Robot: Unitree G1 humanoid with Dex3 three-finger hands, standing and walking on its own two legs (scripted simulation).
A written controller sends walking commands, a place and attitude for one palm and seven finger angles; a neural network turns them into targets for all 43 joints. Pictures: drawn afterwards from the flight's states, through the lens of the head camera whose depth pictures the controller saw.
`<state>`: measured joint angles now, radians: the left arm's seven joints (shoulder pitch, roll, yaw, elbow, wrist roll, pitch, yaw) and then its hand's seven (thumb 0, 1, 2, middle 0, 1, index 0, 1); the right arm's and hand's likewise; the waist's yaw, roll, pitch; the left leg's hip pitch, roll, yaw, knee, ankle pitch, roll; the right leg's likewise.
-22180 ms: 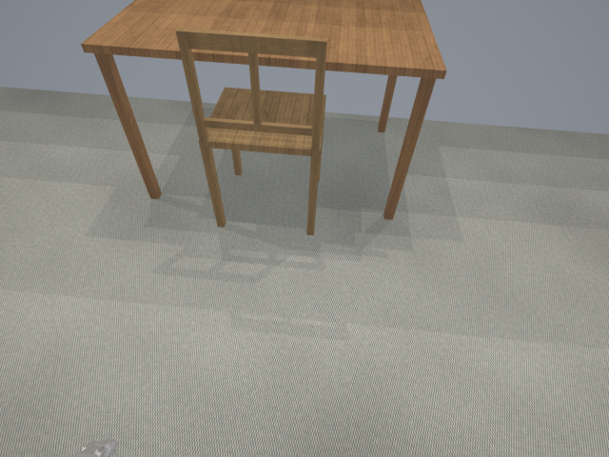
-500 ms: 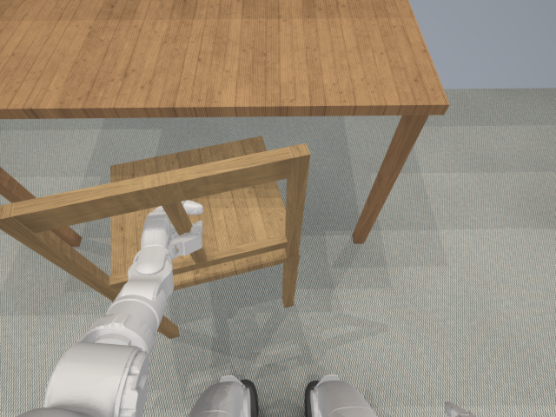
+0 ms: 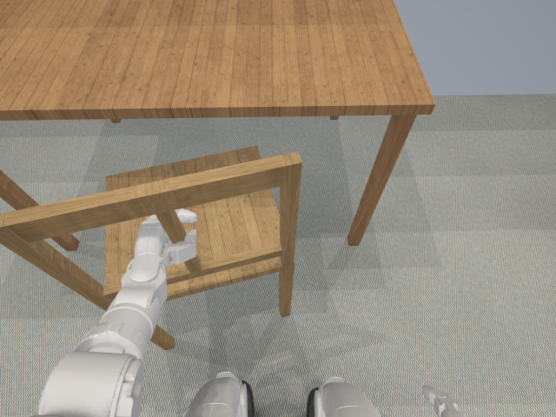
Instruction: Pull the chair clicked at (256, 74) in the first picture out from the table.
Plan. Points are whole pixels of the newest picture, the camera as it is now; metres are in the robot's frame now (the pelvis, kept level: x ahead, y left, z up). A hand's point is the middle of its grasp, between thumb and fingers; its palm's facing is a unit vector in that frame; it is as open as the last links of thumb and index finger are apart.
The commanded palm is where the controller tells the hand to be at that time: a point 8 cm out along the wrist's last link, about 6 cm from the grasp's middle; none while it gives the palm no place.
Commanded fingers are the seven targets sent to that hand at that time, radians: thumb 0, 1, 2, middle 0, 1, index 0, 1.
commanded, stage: step backward, pulling the chair out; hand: left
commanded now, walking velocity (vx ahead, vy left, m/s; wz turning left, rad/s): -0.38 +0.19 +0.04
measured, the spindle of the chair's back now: (181, 242) +0.40 +0.19 -0.08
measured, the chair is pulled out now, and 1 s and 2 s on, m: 0.19 0.27 0.49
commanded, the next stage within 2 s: stop walking, hand still on the chair in 1.90 s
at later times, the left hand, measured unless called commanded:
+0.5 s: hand (185, 257) +0.35 +0.16 -0.05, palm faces +0.01 -0.99 -0.17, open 5.4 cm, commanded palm +0.35 +0.21 -0.04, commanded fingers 0.00 0.90 0.90 -0.50 -1.45 -0.50 -1.45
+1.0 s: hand (183, 295) +0.29 +0.16 -0.04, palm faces +0.07 -0.98 -0.18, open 5.5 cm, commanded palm +0.28 +0.21 -0.04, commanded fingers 0.00 0.90 0.90 -0.50 -1.45 -0.50 -1.45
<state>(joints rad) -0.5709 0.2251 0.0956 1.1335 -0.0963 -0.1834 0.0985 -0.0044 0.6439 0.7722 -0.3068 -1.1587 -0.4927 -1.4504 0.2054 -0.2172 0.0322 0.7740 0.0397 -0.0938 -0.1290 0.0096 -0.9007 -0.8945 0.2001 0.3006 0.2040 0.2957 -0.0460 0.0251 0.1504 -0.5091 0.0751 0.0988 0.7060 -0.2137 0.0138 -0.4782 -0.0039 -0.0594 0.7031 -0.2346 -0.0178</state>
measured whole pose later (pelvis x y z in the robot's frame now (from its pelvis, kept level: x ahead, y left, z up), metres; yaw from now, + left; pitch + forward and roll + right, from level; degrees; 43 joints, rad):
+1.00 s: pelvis -0.11 +0.02 +0.02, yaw +0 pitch +4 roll +0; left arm -0.65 0.22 0.15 1.15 -0.08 -0.19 0.09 0.02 0.64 0.76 -0.27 -1.15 -0.49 -1.45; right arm 0.20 -0.26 -0.01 0.80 0.04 -0.06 -0.10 0.01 -0.90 -0.89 0.20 0.30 0.20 0.30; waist -0.10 0.03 0.20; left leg -0.47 0.05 -0.05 0.79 -0.43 -0.06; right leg -0.43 0.01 -0.05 0.54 -0.18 -0.04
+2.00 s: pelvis -0.31 +0.02 +0.02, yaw +3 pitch +3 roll +1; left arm -0.66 0.16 0.07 1.16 -0.08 -0.14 0.08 0.04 0.65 0.75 -0.22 -1.15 -0.49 -1.45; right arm 0.21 -0.27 0.01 0.81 0.05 -0.07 -0.12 0.01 -0.90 -0.89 0.20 0.30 0.20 0.30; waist -0.10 0.04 0.18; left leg -0.37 0.02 -0.02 0.69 -0.42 -0.06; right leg -0.43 -0.02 -0.03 0.54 -0.17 -0.01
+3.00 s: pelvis -0.30 +0.03 +0.03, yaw +1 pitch -1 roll +1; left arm -0.12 0.09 -0.09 0.73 -0.03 -0.08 0.10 0.04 0.66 0.75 -0.20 -1.20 -0.49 -1.45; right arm 0.21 -0.21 0.03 0.69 0.01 0.01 -0.12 0.01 -0.90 -0.89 0.20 0.30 0.20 0.30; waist -0.04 0.02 0.04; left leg -0.13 0.04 0.03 0.44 -0.30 -0.04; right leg -0.29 -0.02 -0.02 0.47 -0.16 0.00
